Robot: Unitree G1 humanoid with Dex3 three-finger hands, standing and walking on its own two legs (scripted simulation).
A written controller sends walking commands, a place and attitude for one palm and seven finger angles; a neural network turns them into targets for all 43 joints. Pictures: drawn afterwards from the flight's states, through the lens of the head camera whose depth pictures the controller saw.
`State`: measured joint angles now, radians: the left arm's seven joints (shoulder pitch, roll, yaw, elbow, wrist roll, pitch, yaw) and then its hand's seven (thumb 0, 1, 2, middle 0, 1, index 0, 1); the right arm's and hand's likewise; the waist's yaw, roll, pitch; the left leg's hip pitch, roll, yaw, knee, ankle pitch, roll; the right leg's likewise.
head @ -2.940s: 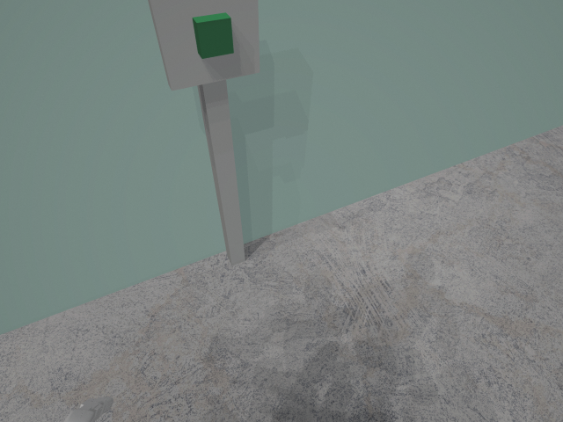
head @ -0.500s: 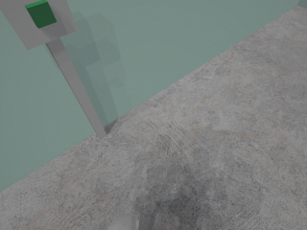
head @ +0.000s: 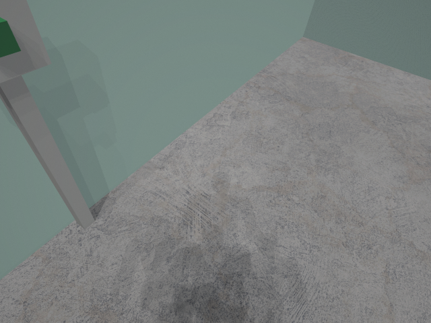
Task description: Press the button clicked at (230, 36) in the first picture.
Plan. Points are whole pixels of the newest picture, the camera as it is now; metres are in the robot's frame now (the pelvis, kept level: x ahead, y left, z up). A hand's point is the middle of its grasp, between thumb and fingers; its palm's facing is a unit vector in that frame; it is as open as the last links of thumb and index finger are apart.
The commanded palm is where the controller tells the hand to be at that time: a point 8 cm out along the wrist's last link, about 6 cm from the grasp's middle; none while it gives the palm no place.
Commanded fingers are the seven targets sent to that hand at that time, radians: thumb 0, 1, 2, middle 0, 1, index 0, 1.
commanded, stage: walk to a spot facing it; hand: left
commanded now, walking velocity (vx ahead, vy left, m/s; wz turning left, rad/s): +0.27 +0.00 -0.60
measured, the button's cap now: out of the picture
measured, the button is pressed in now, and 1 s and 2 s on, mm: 0 0 0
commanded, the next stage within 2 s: turn to face it in 1.28 s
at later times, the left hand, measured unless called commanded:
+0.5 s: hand (192, 260) +0.30 +0.07 -0.18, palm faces -0.43 -0.90 -0.10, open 7.4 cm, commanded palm none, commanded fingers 0.00 0.90 0.90 -0.20 -0.30 -0.20 -0.30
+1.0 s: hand (199, 223) +0.41 +0.06 -0.19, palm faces -0.39 -0.90 -0.19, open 7.3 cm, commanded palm none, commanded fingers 0.00 0.90 0.90 -0.20 -0.30 -0.20 -0.30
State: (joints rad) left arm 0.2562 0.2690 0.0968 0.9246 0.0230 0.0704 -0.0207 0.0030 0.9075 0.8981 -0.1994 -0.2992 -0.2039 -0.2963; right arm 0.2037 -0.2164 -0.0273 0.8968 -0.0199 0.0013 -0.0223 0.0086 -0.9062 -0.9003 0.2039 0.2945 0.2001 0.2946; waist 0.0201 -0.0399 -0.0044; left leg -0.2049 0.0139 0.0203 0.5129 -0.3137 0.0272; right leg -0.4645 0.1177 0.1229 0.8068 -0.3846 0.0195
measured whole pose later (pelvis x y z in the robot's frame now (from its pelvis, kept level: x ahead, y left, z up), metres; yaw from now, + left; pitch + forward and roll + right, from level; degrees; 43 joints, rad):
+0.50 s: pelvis +0.11 -0.03 -0.01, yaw -20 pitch +2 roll -2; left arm 0.05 0.18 0.07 0.93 0.03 0.04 -0.06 0.01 0.91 0.90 -0.19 -0.30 -0.20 -0.30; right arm 0.56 -0.14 -0.02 1.09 -0.04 -0.05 -0.03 0.01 -0.91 -0.90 0.20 0.29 0.20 0.29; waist -0.09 -0.01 0.10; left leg 0.09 0.12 0.37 0.39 -0.48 -0.04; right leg -0.55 -0.05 -0.14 0.77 -0.27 -0.01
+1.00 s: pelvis +0.35 -0.12 -0.02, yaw -30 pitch +1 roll -3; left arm 0.37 0.20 0.07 1.05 0.02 -0.06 0.01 0.00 0.91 0.90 -0.20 -0.30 -0.20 -0.30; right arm 0.09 -0.18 -0.04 0.92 -0.03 -0.05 0.02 0.01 -0.91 -0.90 0.20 0.29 0.20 0.29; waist 0.06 0.00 0.03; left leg -0.47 0.11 0.10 0.63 -0.18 -0.03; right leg -0.05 0.04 -0.01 0.48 -0.43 -0.01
